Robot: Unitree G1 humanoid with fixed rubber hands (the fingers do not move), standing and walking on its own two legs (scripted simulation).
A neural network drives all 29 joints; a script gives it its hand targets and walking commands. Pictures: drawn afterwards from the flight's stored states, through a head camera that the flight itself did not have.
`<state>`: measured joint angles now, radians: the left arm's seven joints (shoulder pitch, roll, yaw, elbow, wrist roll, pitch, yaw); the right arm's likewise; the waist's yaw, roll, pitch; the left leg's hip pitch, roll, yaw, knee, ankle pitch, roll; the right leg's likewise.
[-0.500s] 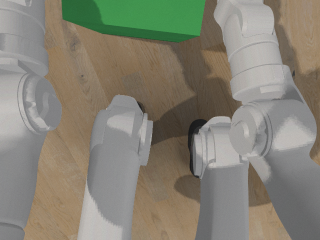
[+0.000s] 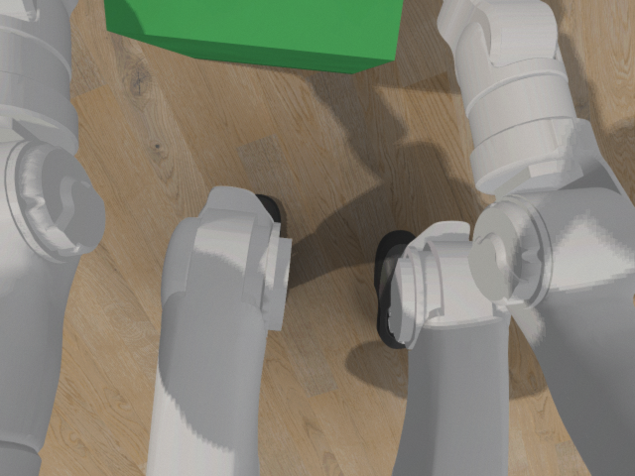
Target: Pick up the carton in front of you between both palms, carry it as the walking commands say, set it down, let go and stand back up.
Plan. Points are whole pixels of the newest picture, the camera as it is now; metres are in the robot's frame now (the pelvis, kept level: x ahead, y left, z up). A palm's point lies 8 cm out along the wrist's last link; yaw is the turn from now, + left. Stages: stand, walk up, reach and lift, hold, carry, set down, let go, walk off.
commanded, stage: set down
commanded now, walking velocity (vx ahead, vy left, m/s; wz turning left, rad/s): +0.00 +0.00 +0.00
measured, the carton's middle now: out of the picture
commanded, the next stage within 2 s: let go in 1.22 s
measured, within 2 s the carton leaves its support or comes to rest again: neither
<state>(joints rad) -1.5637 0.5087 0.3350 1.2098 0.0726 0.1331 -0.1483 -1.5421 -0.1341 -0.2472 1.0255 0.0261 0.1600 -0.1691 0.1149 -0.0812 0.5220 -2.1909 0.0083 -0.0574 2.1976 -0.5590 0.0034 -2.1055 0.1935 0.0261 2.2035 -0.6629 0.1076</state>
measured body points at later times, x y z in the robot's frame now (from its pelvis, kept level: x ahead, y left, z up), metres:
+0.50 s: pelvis -0.01 +0.01 +0.05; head +0.35 +0.10 +0.30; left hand +0.53 +0.35 -0.08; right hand +0.59 -0.01 -0.08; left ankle +0.12 +0.12 -0.34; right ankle +0.11 -0.12 -0.34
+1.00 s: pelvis +0.02 +0.01 +0.18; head +0.36 +0.10 +0.46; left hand +0.54 +0.37 +0.07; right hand +0.59 -0.02 +0.06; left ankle +0.12 +0.12 -0.34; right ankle +0.10 -0.12 -0.34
